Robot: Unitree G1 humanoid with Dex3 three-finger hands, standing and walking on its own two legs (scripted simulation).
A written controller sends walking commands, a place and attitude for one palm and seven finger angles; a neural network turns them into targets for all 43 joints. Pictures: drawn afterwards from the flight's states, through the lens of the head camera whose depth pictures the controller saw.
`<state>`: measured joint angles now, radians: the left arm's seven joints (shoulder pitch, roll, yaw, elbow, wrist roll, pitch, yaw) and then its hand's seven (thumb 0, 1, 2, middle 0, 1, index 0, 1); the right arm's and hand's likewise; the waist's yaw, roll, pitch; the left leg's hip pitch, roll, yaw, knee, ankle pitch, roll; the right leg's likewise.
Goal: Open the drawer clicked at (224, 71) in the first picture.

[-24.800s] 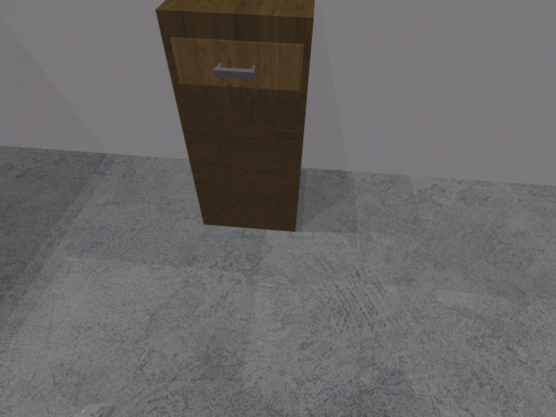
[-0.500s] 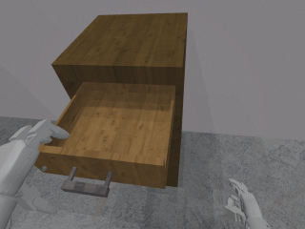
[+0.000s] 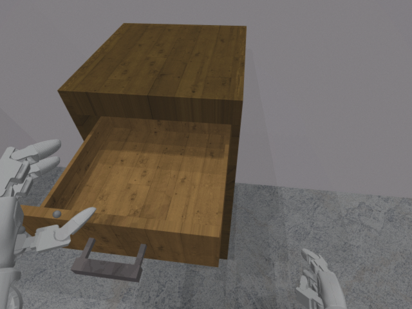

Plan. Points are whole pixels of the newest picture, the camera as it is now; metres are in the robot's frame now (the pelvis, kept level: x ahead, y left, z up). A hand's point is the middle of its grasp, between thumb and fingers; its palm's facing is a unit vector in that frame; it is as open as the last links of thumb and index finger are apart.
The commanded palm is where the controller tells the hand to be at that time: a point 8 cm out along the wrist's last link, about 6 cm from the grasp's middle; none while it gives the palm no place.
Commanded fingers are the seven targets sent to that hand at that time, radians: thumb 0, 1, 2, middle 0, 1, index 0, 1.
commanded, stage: draw the hand back to the body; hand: left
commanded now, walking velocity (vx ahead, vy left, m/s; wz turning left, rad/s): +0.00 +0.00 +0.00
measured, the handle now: (111, 257) +0.20 +0.21 +0.01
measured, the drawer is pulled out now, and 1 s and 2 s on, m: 0.29 0.29 0.29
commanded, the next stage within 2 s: step back with the hand held close in 0.44 s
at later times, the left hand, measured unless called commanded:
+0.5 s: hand (56, 229) +0.17 +0.21 +0.19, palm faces +0.42 -0.81 -0.41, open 7.5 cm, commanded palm +0.11 +0.26 +0.20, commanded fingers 0.00 0.90 0.90 -0.20 -0.30 -0.20 -0.30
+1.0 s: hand (30, 258) +0.13 +0.23 +0.18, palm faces +0.33 -0.78 -0.54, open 7.4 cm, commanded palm +0.06 +0.28 +0.20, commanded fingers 0.00 0.90 0.90 -0.20 -0.30 -0.20 -0.30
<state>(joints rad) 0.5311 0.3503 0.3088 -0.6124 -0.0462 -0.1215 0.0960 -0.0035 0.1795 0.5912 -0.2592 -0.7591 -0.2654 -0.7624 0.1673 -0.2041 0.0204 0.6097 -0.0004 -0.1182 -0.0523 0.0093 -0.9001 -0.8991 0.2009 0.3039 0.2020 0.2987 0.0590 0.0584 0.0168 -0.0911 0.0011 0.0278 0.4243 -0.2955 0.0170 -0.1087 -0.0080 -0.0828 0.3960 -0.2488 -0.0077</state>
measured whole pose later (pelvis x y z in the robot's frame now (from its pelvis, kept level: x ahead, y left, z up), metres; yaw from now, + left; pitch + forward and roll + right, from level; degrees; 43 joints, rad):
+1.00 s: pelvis -0.06 +0.00 -0.01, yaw +1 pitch +2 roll +0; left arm 0.63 0.45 0.43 -0.69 -0.05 -0.20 0.12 0.01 0.89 0.90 -0.21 -0.30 -0.22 -0.30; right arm 0.17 -0.21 -0.02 0.55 0.02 -0.05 -0.08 0.01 -0.90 -0.90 0.20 0.30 0.20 0.30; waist -0.01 -0.01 0.05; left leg -0.32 -0.01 0.01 0.53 -0.23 0.02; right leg -0.34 -0.03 -0.10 0.51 -0.20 -0.01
